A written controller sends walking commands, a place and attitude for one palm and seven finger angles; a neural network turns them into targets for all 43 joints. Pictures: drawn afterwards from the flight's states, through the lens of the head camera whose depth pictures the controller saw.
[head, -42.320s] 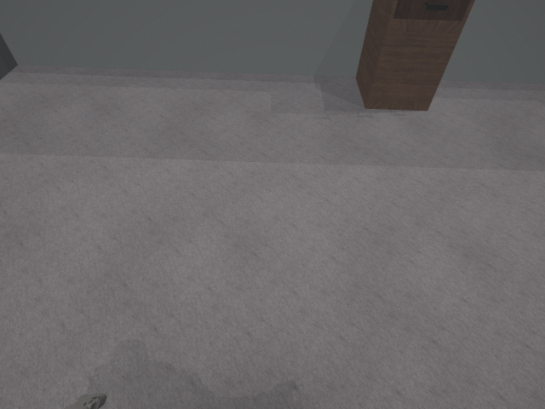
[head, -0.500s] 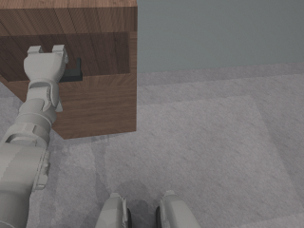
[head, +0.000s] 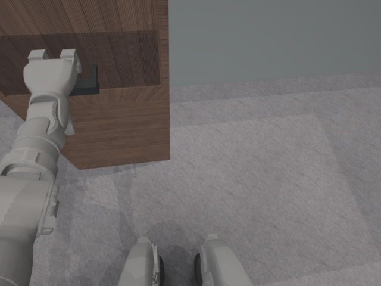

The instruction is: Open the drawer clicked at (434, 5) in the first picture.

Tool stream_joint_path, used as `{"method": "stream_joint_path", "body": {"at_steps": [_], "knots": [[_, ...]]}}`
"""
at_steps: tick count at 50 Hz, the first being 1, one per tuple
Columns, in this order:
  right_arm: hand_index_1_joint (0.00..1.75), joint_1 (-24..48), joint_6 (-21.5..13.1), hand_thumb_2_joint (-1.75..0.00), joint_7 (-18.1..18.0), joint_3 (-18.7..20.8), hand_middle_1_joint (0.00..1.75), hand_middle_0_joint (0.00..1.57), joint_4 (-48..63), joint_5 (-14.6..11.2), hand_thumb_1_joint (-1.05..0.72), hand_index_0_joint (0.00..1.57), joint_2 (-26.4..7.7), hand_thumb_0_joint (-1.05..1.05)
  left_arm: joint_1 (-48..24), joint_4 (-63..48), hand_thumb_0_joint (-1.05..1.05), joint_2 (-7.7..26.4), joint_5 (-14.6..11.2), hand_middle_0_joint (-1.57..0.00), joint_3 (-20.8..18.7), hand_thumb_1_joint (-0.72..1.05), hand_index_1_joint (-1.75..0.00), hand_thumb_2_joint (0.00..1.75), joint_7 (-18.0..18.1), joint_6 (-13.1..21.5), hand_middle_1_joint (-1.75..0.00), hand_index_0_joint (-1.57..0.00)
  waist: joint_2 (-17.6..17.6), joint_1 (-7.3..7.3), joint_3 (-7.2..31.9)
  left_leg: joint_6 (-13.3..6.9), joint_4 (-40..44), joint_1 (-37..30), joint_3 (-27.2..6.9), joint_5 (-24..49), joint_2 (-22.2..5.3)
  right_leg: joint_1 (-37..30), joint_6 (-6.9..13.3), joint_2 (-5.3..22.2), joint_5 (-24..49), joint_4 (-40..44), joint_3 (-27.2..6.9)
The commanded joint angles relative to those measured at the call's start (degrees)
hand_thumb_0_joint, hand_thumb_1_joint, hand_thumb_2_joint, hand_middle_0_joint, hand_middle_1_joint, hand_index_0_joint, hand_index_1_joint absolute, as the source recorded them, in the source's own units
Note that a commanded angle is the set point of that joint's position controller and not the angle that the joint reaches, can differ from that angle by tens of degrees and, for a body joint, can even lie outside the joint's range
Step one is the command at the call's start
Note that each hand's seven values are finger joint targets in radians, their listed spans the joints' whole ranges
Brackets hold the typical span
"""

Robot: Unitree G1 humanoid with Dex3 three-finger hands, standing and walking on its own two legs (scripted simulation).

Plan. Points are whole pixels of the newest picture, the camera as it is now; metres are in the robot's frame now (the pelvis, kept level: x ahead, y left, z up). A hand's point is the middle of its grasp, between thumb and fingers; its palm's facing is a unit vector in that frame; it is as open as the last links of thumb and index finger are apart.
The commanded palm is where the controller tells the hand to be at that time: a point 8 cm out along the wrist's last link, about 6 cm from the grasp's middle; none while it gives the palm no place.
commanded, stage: lift the hand off the handle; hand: left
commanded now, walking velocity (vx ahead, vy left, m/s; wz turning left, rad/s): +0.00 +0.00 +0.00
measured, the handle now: (74, 79) +0.57 +0.23 +0.01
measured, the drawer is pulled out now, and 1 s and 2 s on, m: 0.00 0.00 0.00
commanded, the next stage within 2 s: none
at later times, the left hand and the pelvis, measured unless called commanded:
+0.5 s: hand (62, 90) +0.53 +0.24 +0.02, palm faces -0.07 +0.00 -1.00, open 13.7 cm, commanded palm +0.53 +0.22 +0.06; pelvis +0.01 +0.00 +0.01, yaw +0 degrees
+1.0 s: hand (62, 85) +0.53 +0.24 +0.04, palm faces -0.07 -0.06 -1.00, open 13.6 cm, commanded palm +0.52 +0.22 +0.10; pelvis +0.04 +0.01 +0.04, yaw +0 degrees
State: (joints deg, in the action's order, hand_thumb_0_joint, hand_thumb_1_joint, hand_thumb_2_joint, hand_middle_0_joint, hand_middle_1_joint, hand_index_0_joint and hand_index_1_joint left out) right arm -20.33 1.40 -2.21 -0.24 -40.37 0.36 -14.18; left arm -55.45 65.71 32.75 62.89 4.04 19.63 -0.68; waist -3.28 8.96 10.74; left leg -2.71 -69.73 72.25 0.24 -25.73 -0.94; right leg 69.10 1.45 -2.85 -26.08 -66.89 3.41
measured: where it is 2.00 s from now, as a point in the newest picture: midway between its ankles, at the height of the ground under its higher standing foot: outside the picture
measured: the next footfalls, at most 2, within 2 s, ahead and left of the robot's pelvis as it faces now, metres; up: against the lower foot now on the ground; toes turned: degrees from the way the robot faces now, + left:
none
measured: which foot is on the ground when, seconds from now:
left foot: down 0.00-1.00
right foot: down 0.00-1.00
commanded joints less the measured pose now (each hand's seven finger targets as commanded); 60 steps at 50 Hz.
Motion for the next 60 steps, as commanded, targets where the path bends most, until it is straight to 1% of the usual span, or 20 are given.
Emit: {"method": "stream_joint_path", "body": {"at_steps": [1, 3, 5, 9, 11, 14, 18, 21, 29, 32, 35, 39, 44, 45, 49, 52, 55, 58, 59, 60], "knots": [[0.30, -9.4, -1.4, -0.90, -0.5, 3.7, 0.30, 0.20, 1.6, 0.3, -0.90, 0.20, -9.8, 0.00, -19.0, -3.8, 0.00, 5.6, -0.5, -0.30, 0.3, -0.50, -1.20, 0.30, -0.8, 0.6, -1.20, -0.30, -1.4, 3.87, 19.5, -0.6, 8.6, -20.0, -3.4, 2.4, 0.6, -6.4, 0.0, -1.0, 2.3, 10.9, -1.6], [0.30, -9.4, -1.3, -0.90, -0.6, 3.6, 0.30, 0.20, 1.5, 0.5, -0.90, 0.20, -10.1, 0.00, -18.7, -3.6, 0.00, 7.8, -0.5, -0.30, -1.3, -0.50, -1.20, 0.30, -0.5, 0.5, -1.20, -0.30, -1.3, 3.34, 20.2, -0.6, 8.5, -19.7, -3.3, 3.5, 0.6, -7.5, 0.1, -1.1, 2.9, 10.8, -1.7], [0.30, -9.8, -1.3, -0.90, -0.5, 3.6, 0.30, 0.20, 1.4, 0.5, -0.90, 0.20, -9.9, 0.00, -19.8, -3.4, 0.00, 5.6, -0.6, -0.30, 0.5, -0.50, -1.20, 0.30, -0.7, 0.4, -1.20, -0.30, -1.3, 4.22, 20.5, -0.6, 8.3, -20.5, -3.6, 4.7, 0.5, -6.9, 0.0, -1.1, 3.7, 10.6, -1.5], [0.30, -10.0, -0.9, -0.90, -0.3, 3.6, 0.30, 0.20, 1.2, 0.6, -0.90, 0.20, -10.1, 0.00, -19.5, -3.4, 0.00, 7.9, -0.6, -0.30, -1.5, -0.50, -1.20, 0.30, -0.9, 0.3, -1.20, -0.30, -1.8, 3.47, 21.5, -0.4, 8.0, -21.4, -3.6, 7.0, 0.4, -7.5, 0.2, -1.2, 5.1, 10.3, -1.5], [0.30, -10.0, -0.8, -0.90, -0.2, 3.8, 0.30, 0.20, 1.3, 0.6, -0.90, 0.20, -9.8, 0.00, -19.7, -3.2, 0.00, 6.0, -0.4, -0.30, -0.1, -0.50, -1.20, 0.30, -1.1, 0.2, -1.20, -0.30, -2.0, 4.06, 20.9, -0.4, 7.9, -21.7, -3.6, 6.5, 0.4, -6.6, 0.1, -1.3, 4.7, 10.6, -1.3], [0.30, -9.9, -0.7, -0.90, -0.3, 3.6, 0.30, 0.20, 1.4, 0.5, -0.90, 0.20, -10.1, 0.00, -20.8, -4.7, 0.00, 8.6, -0.7, -0.30, -1.7, -0.50, -1.20, 0.30, -1.1, 0.3, -1.20, -0.30, -2.1, 3.43, 22.1, -0.4, 8.6, -22.0, -3.6, 5.8, 0.4, -8.2, 0.1, -1.2, 4.3, 11.0, -1.6], [0.30, -9.9, -0.8, -0.90, -0.6, 3.6, 0.30, 0.20, 1.7, 0.3, -0.90, 0.20, -9.8, 0.00, -22.0, -5.7, 0.00, 7.5, -0.7, -0.30, -0.4, -0.50, -1.20, 0.30, -1.2, 0.1, -1.20, -0.30, -2.6, 3.97, 22.1, -0.5, 9.5, -23.1, -3.4, 5.4, 0.6, -9.3, -0.1, -1.2, 4.3, 12.2, -1.7], [0.30, -10.3, -0.7, -0.90, -0.7, 3.5, 0.30, 0.20, 1.6, 0.3, -0.90, 0.20, -9.9, 0.00, -22.2, -6.3, 0.00, 10.7, -1.0, -0.30, -2.8, -0.50, -1.20, 0.30, -1.2, 0.6, -1.20, -0.30, -2.6, 3.29, 23.3, -0.6, 10.0, -23.5, -3.2, 6.4, 0.6, -11.6, -0.1, -1.3, 5.2, 12.7, -1.8], [0.30, -10.3, -0.7, -0.90, -0.9, 3.6, 0.30, 0.20, 1.4, 0.4, -0.90, 0.20, -9.9, 0.00, -22.2, -8.6, 0.00, 12.5, -0.9, -0.30, -4.6, -0.50, -1.20, 0.30, -0.1, 2.4, -1.20, -0.30, -2.9, 2.63, 23.9, -0.6, 11.8, -26.3, -3.1, 8.8, 0.7, -14.2, 0.0, -1.4, 7.0, 14.7, -2.1], [0.30, -10.7, -0.5, -0.90, -0.9, 3.9, 0.30, 0.20, 1.1, 0.5, -0.90, 0.20, -10.0, 0.00, -22.4, -9.2, 0.00, 12.0, -0.4, -0.30, -4.3, -0.50, -1.20, 0.30, 1.0, 2.6, -1.20, -0.30, -4.1, 2.61, 23.5, -0.2, 13.0, -29.3, -3.5, 10.2, 0.6, -13.6, 0.2, -1.5, 7.6, 15.4, -1.7], [0.30, -11.1, -0.4, -0.90, -0.7, 4.3, 0.30, 0.20, 0.9, 0.7, -0.90, 0.20, -9.8, 0.00, -24.0, -12.3, 0.00, 10.9, -0.6, -0.30, -3.9, -0.50, -1.20, 0.30, 2.0, 3.0, -1.20, -0.30, -6.7, 2.25, 26.5, 0.1, 13.8, -33.7, -3.7, 13.9, 0.5, -14.6, 0.3, -1.6, 9.6, 15.9, -1.5], [0.30, -11.1, 0.0, -0.90, -0.5, 4.8, 0.30, 0.20, -0.1, 0.9, -0.90, 0.20, -9.9, 0.00, -24.1, -13.3, 0.00, 10.1, -0.8, -0.30, -4.5, -0.50, -1.20, 0.30, 3.4, 2.7, -1.20, -0.30, -6.1, 2.29, 26.7, 0.4, 15.0, -37.4, -3.8, 17.6, 0.2, -15.9, 0.4, -1.8, 11.7, 17.3, -1.3], [0.30, -10.9, 0.7, -0.90, -0.2, 5.2, 0.30, 0.20, -0.4, 1.2, -0.90, 0.20, -10.0, 0.00, -23.1, -16.1, 0.00, 11.1, -0.4, -0.30, -5.9, -0.50, -1.20, 0.30, 4.7, 2.6, -1.20, -0.30, -8.2, 0.87, 28.5, 0.9, 16.3, -42.0, -3.6, 23.1, 0.2, -18.6, 0.7, -2.0, 15.1, 18.4, -1.2], [0.30, -10.9, 0.7, -0.90, -0.1, 5.4, 0.30, 0.20, -0.4, 1.2, -0.90, 0.20, -9.7, 0.00, -22.3, -16.3, 0.00, 9.3, -0.4, -0.30, -5.0, -0.50, -1.20, 0.30, 5.0, 2.7, -1.20, -0.30, -7.8, 1.12, 28.2, 0.9, 16.5, -42.8, -3.4, 24.2, 0.1, -19.2, 0.5, -2.0, 16.0, 19.0, -1.1], [0.30, -10.3, 1.5, -0.90, 0.3, 5.7, 0.30, 0.20, -0.7, 1.4, -0.90, 0.20, -9.7, 0.00, -18.7, -17.1, 0.00, 9.2, -0.9, -0.30, -6.3, -0.50, -1.20, 0.30, 5.5, 2.4, -1.20, -0.30, -6.9, 0.03, 28.2, 1.3, 17.4, -45.2, -3.0, 29.3, 0.1, -22.1, 0.6, -2.1, 19.7, 19.8, -1.0], [0.30, -9.8, 2.2, -0.90, 0.6, 5.6, 0.30, 0.20, -0.7, 1.1, -0.90, 0.20, -9.9, 0.00, -17.4, -15.0, 0.00, 8.7, -0.5, -0.30, -5.8, -0.50, -1.20, 0.30, 5.9, 1.0, -1.20, -0.30, -5.2, -0.07, 24.1, 1.1, 18.9, -43.2, -2.6, 26.8, 0.2, -22.9, 0.5, -2.1, 18.8, 21.0, -1.1], [0.30, -9.5, 2.4, -0.90, 0.6, 5.8, 0.30, 0.20, -0.1, 1.0, -0.90, 0.20, -9.7, 0.00, -18.0, -17.2, 0.00, 8.5, -0.7, -0.30, -5.7, -0.50, -1.20, 0.30, 5.8, 1.2, -1.20, -0.30, -6.2, -0.35, 26.2, 1.1, 19.7, -46.1, -2.4, 29.1, 0.3, -25.1, 0.5, -2.0, 20.9, 21.6, -1.4], [0.30, -9.3, 2.8, -0.90, 0.5, 6.0, 0.30, 0.20, 0.0, 0.9, -0.90, 0.20, -9.6, 0.00, -17.2, -17.7, 0.00, 7.2, -0.9, -0.30, -5.0, -0.50, -1.20, 0.30, 5.3, 1.4, -1.20, -0.30, -5.5, -0.38, 25.1, 1.2, 20.2, -47.2, -2.2, 31.1, 0.2, -25.9, 0.5, -2.0, 22.1, 22.0, -1.2], [0.30, -9.1, 2.9, -0.90, 0.6, 6.0, 0.30, 0.20, 0.1, 1.0, -0.90, 0.20, -9.7, 0.00, -16.7, -18.0, 0.00, 8.5, -1.1, -0.30, -6.4, -0.50, -1.20, 0.30, 5.2, 1.5, -1.20, -0.30, -5.0, -0.97, 26.0, 1.3, 20.2, -47.7, -2.4, 32.5, 0.1, -26.7, 0.6, -2.0, 22.8, 21.8, -1.2], [0.30, -9.0, 3.0, -0.90, 0.5, 6.1, 0.30, 0.20, 0.4, 0.9, -0.90, 0.20, -9.4, 0.00, -16.3, -18.0, 0.00, 6.9, -0.7, -0.30, -5.0, -0.50, -1.20, 0.30, 5.3, 1.7, -1.20, -0.30, -5.2, -0.67, 25.9, 1.3, 20.4, -48.1, -2.3, 32.9, 0.2, -26.7, 0.4, -2.0, 23.2, 22.1, -1.4]]}}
